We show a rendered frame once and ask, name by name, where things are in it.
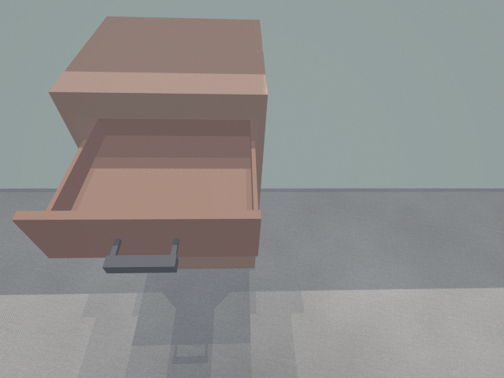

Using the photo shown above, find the drawer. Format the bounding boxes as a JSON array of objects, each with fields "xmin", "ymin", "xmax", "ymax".
[{"xmin": 12, "ymin": 117, "xmax": 261, "ymax": 258}]

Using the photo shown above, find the handle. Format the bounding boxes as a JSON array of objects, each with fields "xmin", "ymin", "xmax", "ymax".
[{"xmin": 102, "ymin": 239, "xmax": 179, "ymax": 273}]

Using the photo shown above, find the cabinet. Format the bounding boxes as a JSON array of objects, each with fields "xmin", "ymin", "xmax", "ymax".
[{"xmin": 49, "ymin": 17, "xmax": 268, "ymax": 269}]

